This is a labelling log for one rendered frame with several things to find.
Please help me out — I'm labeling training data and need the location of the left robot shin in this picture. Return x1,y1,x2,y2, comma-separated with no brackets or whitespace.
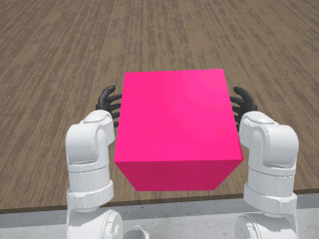
133,226,144,230

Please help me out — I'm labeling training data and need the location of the left robot upper arm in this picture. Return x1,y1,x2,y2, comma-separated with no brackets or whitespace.
66,209,124,239

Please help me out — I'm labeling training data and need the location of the carton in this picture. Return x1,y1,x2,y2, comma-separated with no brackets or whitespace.
114,69,244,191

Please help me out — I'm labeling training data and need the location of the left robot thigh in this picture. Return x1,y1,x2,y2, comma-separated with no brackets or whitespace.
123,229,150,239

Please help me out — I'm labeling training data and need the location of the right robot upper arm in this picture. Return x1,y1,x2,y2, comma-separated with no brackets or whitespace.
234,213,297,239

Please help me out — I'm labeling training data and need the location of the right robot forearm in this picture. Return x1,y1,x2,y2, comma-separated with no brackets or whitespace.
239,111,299,239

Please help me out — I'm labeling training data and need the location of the left robot forearm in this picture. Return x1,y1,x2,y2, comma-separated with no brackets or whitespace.
65,110,116,239

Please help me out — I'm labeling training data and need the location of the robot right hand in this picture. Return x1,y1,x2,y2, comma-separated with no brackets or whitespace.
229,87,258,132

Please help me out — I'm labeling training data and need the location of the robot left hand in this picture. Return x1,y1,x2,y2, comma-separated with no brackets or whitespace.
96,85,123,127

